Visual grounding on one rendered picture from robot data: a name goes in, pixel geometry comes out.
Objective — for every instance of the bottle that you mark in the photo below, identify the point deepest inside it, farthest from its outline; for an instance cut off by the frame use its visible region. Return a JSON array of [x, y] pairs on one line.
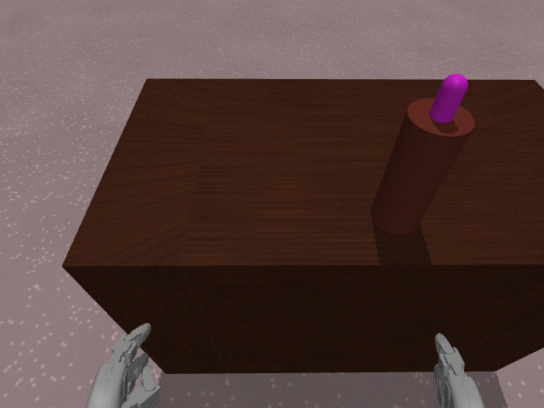
[[430, 138]]

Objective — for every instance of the left robot hand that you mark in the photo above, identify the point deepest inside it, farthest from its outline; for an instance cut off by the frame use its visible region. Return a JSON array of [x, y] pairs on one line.
[[115, 379]]

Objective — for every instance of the right robot hand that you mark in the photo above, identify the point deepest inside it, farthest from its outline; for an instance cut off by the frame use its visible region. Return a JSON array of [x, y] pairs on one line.
[[455, 388]]

